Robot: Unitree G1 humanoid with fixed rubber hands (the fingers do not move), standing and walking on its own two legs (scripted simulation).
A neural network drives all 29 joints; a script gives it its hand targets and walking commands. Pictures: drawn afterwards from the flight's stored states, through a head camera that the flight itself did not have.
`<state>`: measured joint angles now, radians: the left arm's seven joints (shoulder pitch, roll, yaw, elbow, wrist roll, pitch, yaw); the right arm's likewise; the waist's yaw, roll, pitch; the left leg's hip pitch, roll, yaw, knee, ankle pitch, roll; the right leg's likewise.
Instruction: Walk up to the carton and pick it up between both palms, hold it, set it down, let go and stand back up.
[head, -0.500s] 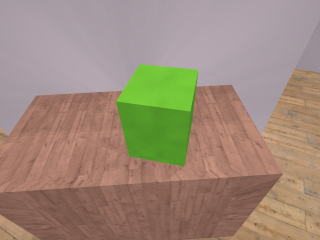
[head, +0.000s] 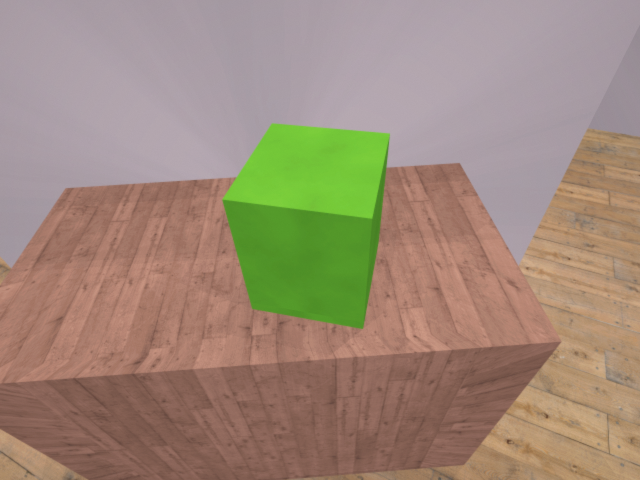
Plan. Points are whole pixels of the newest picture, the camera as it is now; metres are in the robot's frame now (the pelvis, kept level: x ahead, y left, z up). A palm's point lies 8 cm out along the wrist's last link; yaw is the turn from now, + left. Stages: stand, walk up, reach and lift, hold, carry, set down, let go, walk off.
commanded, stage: stand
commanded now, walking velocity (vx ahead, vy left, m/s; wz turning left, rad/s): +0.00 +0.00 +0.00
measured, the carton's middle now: (317, 225) +0.52 +0.02 +0.04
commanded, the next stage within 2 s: none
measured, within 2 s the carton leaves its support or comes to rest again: neither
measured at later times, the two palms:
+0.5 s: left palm out of the picture +0.04 +0.25 -0.12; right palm out of the picture +0.03 -0.26 -0.13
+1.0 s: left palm out of the picture +0.02 +0.25 -0.12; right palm out of the picture +0.01 -0.25 -0.13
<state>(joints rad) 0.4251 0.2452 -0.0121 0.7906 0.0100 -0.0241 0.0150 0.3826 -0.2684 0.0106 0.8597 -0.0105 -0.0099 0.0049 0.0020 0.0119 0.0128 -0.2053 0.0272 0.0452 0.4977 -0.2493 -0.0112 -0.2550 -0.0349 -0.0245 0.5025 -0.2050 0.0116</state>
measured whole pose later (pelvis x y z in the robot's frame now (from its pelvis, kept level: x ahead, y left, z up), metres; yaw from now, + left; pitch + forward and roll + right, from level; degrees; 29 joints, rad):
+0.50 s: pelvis +0.01 +0.00 +0.00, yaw +0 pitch -2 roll +0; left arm 0.39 0.23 -0.02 0.84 0.00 -0.02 0.02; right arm 0.37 -0.26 0.03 0.90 0.00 -0.01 -0.01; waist 0.00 0.01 0.00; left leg -0.18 0.04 0.05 0.47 -0.25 -0.02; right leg -0.23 -0.02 -0.03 0.48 -0.21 0.01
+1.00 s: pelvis +0.02 +0.00 +0.00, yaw -1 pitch -2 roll +0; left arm 0.39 0.22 -0.02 0.93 0.00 -0.02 0.03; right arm 0.38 -0.24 0.03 0.97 0.00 -0.01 -0.02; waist 0.00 0.01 0.01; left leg -0.17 0.03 0.06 0.45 -0.25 -0.01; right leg -0.23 -0.03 -0.01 0.46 -0.20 0.01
